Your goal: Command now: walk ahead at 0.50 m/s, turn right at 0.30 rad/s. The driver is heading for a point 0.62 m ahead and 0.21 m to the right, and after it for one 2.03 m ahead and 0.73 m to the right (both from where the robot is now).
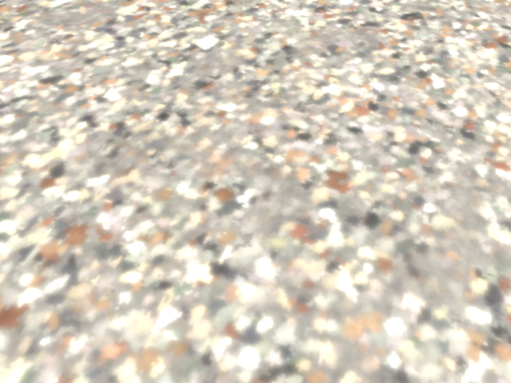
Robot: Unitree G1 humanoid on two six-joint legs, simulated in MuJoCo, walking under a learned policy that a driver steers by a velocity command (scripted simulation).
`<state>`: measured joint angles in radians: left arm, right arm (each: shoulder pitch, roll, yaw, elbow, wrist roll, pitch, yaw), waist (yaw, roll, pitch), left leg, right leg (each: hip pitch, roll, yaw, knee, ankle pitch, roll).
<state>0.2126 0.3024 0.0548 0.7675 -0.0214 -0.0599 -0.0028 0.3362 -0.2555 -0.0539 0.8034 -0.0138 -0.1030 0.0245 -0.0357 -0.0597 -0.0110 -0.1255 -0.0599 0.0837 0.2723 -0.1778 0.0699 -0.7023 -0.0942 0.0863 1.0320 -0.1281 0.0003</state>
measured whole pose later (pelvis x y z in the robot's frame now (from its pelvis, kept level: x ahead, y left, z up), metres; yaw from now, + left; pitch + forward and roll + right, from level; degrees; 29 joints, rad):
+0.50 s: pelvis +0.27 -0.08 -0.01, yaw -16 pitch +2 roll +0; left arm 0.29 0.28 0.06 0.67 -0.01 -0.05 -0.03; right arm 0.17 -0.30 -0.05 0.73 -0.01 -0.11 0.00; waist 0.01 0.02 0.03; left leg -0.59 0.10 -0.07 1.12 -0.31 -0.02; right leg -0.29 0.11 0.04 0.41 -0.16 -0.11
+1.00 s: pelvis +0.53 -0.11 +0.00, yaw -34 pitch +1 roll +1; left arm 0.26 0.31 0.07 0.65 -0.03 -0.01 0.00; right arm 0.27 -0.26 -0.06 0.77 -0.01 -0.10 0.01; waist -0.03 -0.06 0.01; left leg -0.20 -0.02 0.08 0.38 -0.20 0.03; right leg -0.62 -0.05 0.07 1.16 -0.28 -0.01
